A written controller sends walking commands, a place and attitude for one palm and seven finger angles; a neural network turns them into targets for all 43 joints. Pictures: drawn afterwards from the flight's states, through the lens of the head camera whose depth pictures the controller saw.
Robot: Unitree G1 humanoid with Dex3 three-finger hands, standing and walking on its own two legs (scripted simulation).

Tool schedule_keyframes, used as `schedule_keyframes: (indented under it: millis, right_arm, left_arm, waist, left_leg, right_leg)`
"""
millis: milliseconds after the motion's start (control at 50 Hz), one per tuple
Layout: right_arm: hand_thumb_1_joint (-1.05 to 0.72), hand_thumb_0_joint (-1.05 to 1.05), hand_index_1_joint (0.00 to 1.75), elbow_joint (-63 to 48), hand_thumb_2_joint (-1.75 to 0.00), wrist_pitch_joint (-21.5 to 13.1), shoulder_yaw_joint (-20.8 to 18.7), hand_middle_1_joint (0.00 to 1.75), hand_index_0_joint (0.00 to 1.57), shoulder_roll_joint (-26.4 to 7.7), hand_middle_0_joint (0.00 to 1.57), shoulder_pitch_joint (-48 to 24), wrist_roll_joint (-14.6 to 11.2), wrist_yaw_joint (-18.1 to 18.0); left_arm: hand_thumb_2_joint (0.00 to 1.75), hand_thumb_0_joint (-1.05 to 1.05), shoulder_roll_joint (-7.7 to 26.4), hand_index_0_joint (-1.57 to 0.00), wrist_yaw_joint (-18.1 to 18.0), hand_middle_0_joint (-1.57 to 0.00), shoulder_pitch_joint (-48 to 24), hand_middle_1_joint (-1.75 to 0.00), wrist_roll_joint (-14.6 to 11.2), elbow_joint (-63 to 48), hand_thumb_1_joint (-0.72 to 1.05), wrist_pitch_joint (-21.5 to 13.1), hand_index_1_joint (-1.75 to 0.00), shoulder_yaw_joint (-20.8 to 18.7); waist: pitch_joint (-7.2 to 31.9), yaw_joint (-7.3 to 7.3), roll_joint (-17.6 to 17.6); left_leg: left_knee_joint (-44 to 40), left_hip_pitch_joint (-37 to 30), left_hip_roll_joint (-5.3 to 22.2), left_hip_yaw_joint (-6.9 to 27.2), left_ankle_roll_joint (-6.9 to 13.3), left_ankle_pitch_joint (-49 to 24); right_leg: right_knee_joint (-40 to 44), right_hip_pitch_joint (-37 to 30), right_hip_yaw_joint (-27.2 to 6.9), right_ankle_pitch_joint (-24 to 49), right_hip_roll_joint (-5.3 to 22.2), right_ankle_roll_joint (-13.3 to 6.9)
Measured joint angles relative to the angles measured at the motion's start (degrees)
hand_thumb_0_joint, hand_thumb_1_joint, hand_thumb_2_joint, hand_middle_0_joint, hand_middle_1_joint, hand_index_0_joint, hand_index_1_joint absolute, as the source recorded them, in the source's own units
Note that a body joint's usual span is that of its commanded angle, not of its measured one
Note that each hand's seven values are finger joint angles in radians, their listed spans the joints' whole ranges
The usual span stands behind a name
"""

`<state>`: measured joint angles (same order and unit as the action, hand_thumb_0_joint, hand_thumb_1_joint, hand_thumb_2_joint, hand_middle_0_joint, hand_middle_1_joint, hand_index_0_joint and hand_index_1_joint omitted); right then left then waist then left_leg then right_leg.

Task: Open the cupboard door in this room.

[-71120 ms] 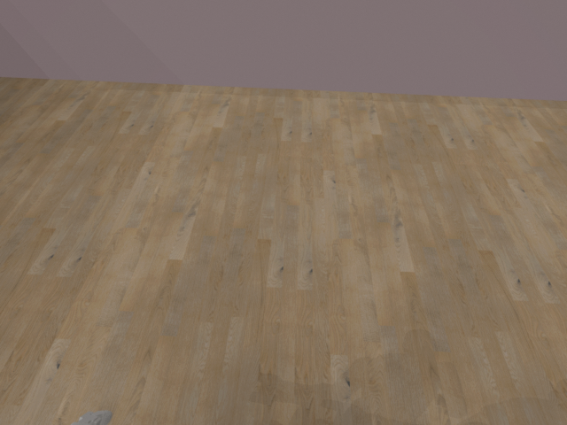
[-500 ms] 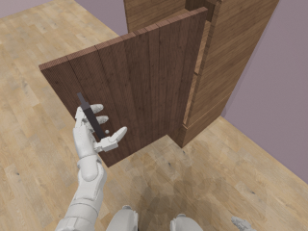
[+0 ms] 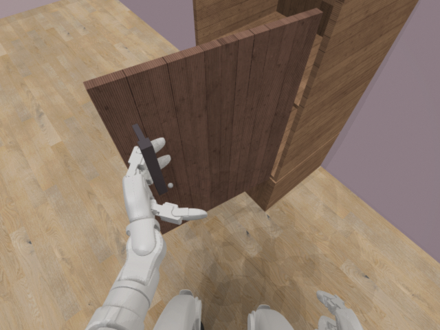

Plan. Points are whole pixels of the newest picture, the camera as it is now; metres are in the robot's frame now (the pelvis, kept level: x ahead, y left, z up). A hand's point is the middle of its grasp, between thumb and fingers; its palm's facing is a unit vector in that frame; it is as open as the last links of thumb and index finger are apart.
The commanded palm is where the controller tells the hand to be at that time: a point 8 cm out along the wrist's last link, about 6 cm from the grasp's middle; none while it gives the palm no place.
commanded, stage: slide the hand sideways off the handle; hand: left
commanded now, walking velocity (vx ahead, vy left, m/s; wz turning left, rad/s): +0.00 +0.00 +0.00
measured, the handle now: (150, 162) +0.40 +0.15 +0.05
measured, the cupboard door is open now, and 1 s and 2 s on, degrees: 81 83 83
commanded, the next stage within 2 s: draw the hand back to the body in 1.22 s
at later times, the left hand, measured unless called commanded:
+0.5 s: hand (163, 209) +0.32 +0.12 +0.03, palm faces -0.14 -0.99 +0.01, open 16.1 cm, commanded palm +0.30 +0.18 +0.03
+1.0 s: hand (131, 228) +0.28 +0.17 +0.03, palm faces -0.10 -0.99 -0.03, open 16.1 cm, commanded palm +0.26 +0.24 +0.03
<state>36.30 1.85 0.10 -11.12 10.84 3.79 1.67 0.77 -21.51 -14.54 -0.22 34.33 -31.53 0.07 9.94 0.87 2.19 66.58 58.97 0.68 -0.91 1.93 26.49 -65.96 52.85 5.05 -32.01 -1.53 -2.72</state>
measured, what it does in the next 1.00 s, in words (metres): stands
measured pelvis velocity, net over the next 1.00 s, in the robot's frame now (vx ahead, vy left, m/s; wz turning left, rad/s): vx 0.00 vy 0.00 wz -0.01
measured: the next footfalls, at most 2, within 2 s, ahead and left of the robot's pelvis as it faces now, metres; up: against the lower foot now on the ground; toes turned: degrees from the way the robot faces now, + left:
none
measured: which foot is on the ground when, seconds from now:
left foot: down 0.00-1.00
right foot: down 0.00-1.00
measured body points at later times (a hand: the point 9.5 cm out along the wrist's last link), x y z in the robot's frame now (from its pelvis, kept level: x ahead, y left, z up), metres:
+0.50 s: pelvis +0.00 +0.03 +0.00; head +0.07 +0.04 +0.44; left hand +0.32 +0.17 +0.03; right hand +0.13 -0.22 -0.10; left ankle +0.05 +0.10 -0.64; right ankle +0.00 -0.09 -0.64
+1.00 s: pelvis +0.00 +0.00 -0.01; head +0.08 +0.00 +0.44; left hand +0.28 +0.22 +0.03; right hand +0.17 -0.24 -0.10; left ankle +0.05 +0.10 -0.64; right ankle +0.00 -0.10 -0.64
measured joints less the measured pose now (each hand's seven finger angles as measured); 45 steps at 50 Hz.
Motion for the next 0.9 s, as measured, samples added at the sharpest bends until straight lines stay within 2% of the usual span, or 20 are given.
schedule_keyframes:
  millis: [60, 100, 140, 200, 240, 300, 460, 560, 720, 900]
  right_arm:
    - [-0.91, 0.01, 0.3, 0.2, -0.9, 0.0, 0.1, 0.3, 0.2, -0.1, 0.2, 0.0, 0.0, 0.2]
    - [-0.91, 0.01, 0.3, -0.2, -0.9, 0.2, 0.3, 0.3, 0.21, -0.3, 0.2, 0.5, -0.5, 0.1]
    - [-0.91, 0.01, 0.3, -0.7, -0.9, 0.4, 0.3, 0.3, 0.21, -0.7, 0.2, 1.2, -1.5, -0.4]
    - [-0.91, 0.01, 0.3, -1.4, -0.9, 0.5, 0.2, 0.3, 0.21, -1.7, 0.2, 2.1, -3.3, -1.2]
    - [-0.91, 0.01, 0.3, -1.8, -0.9, 0.3, 0.2, 0.3, 0.21, -2.4, 0.2, 2.7, -4.2, -1.6]
    - [-0.91, 0.01, 0.3, -2.5, -0.9, 0.0, 0.1, 0.3, 0.2, -3.0, 0.2, 3.5, -4.6, -1.6]
    - [-0.91, 0.01, 0.3, -4.8, -0.9, 0.1, -0.1, 0.3, 0.2, -2.7, 0.2, 3.5, -4.0, -0.3]
    - [-0.91, 0.01, 0.3, -5.7, -0.9, 0.5, 0.4, 0.3, 0.2, -1.9, 0.2, 2.8, -3.8, -0.2]
    - [-0.91, 0.01, 0.3, -5.6, -0.9, -0.5, 1.4, 0.3, 0.21, -1.3, 0.2, 1.4, -4.2, -1.4]
    - [-0.91, 0.01, 0.3, -5.9, -0.9, -2.0, 1.2, 0.3, 0.21, -2.0, 0.2, 0.7, -4.5, -2.5]
  left_arm:
    - [0.31, -0.01, 0.1, -0.43, 0.1, -0.46, -0.3, -0.7, 0.5, 0.3, -0.5, 0.1, -0.69, 0.5]
    - [0.31, -0.01, 2.3, -0.38, 5.8, -0.44, 0.3, -0.65, 0.7, 0.3, -0.5, -0.8, -0.64, 0.5]
    - [0.31, -0.01, 5.6, -0.31, 13.6, -0.39, 0.7, -0.58, -0.5, 0.0, -0.5, -0.9, -0.58, 1.0]
    - [0.31, -0.01, 9.3, -0.23, 24.3, -0.31, 0.9, -0.48, -5.6, -1.0, -0.5, 1.3, -0.48, 2.5]
    - [0.3, -0.01, 9.6, -0.2, 28.2, -0.26, 1.0, -0.43, -8.7, -1.6, -0.5, 3.0, -0.45, 2.8]
    - [0.3, -0.01, 8.4, -0.21, 29.1, -0.22, 2.0, -0.38, -9.8, -3.0, -0.51, 4.6, -0.42, 2.6]
    - [0.3, -0.01, 6.4, -0.21, 26.3, -0.2, 7.1, -0.38, -6.9, -8.8, -0.5, 4.4, -0.36, 2.5]
    - [0.3, -0.01, 6.9, -0.18, 26.0, -0.18, 10.4, -0.35, -6.1, -12.0, -0.5, 4.8, -0.33, 2.0]
    - [0.3, -0.01, 9.2, -0.18, 29.4, -0.19, 13.7, -0.33, -8.1, -15.2, -0.5, 5.4, -0.32, 0.2]
    - [0.3, -0.01, 11.2, -0.19, 34.3, -0.19, 17.2, -0.32, -11.3, -17.5, -0.5, 6.0, -0.32, -3.7]
  waist:
    - [0.1, -0.01, 0.0]
    - [0.2, 0.1, -0.2]
    - [0.2, 0.14, -0.1]
    - [-0.7, 0.21, 0.5]
    - [-1.1, 0.21, 0.7]
    - [-1.0, 0.3, 0.4]
    - [-0.4, 0.91, -0.3]
    - [-0.8, 0.65, -0.3]
    - [-1.0, -0.22, 0.1]
    - [-0.6, -0.48, 0.0]
  left_leg:
    - [0.2, 0.3, -0.2, -0.1, 0.3, -0.1]
    - [0.6, 0.6, -0.3, -0.1, 0.5, 0.0]
    - [1.1, 0.7, -0.4, 0.1, 0.7, 0.1]
    - [1.3, -0.3, -0.5, 0.3, 1.0, 0.3]
    - [0.8, -1.1, -0.6, 0.2, 1.3, 0.1]
    - [0.0, -1.7, -0.7, -0.4, 1.6, -0.3]
    - [0.8, -1.1, -0.5, -1.8, 2.3, 0.4]
    - [1.6, -0.9, -0.3, -1.9, 2.2, 1.0]
    - [1.9, -0.8, -0.1, -1.2, 1.6, 1.2]
    - [2.2, -0.6, 0.3, -0.3, 0.6, 1.5]
  right_leg:
    - [-0.1, 0.2, -0.1, 0.1, 0.2, 0.3]
    - [-0.5, 0.4, 0.0, 0.0, 0.4, 0.4]
    - [-0.8, 0.3, 0.2, -0.1, 0.4, 0.5]
    - [-0.4, -1.0, 0.4, 0.0, 0.4, 0.8]
    - [0.3, -1.9, 0.3, 0.3, 0.5, 1.1]
    - [0.9, -2.3, -0.3, 0.8, 0.7, 1.5]
    - [-0.4, -1.0, -1.8, 0.4, 0.7, 2.1]
    - [-1.1, -0.8, -1.9, -0.1, 0.5, 2.1]
    - [-1.2, -0.9, -1.2, -0.4, 0.2, 1.5]
    - [-1.5, -0.8, -0.4, -1.0, -0.3, 0.5]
